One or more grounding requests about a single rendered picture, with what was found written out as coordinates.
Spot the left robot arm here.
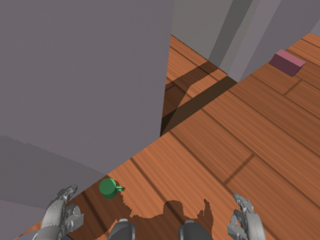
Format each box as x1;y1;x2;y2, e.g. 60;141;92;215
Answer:
32;225;63;240

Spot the left robot hand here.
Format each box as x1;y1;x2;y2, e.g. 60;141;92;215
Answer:
40;185;84;236

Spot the right robot hand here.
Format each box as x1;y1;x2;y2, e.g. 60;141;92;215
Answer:
227;193;267;240

